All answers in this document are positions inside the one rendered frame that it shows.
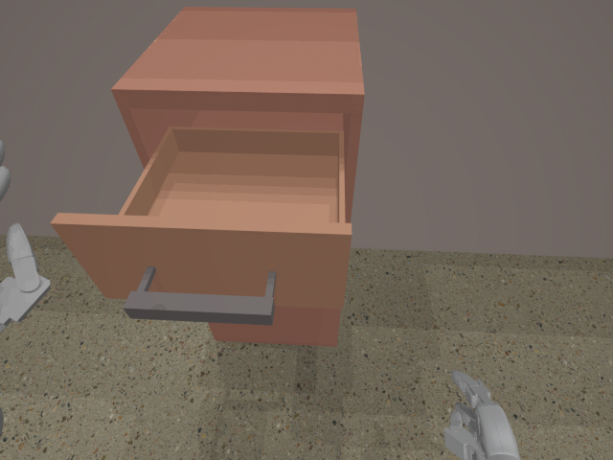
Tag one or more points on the right robot hand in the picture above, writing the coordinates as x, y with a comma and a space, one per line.
489, 432

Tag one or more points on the cabinet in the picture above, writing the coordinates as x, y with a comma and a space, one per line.
270, 68

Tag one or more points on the drawer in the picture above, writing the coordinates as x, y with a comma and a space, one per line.
217, 208

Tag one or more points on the left robot hand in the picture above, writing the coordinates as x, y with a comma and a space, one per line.
18, 296

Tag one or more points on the handle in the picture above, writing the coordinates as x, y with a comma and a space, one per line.
253, 310

